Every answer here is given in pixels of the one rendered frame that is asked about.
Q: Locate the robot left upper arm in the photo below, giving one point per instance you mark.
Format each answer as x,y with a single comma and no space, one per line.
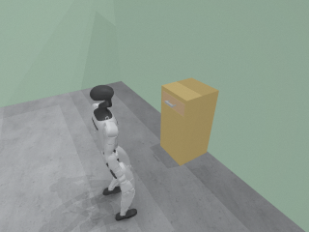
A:
94,105

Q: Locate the handle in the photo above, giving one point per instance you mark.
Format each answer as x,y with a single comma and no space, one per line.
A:
168,103

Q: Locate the robot right upper arm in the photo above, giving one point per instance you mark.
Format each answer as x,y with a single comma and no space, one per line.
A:
110,132

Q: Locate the robot right hand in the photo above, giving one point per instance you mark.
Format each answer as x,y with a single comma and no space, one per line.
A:
126,187

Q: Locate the robot right forearm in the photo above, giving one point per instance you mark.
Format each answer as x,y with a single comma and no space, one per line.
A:
114,165

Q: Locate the cabinet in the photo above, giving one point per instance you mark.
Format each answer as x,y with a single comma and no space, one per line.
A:
187,137

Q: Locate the drawer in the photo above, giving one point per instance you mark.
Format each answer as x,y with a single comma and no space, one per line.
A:
179,106

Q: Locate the left robot shin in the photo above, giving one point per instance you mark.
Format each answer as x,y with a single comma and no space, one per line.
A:
114,183

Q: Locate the left robot thigh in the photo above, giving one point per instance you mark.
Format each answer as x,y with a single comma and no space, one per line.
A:
123,157

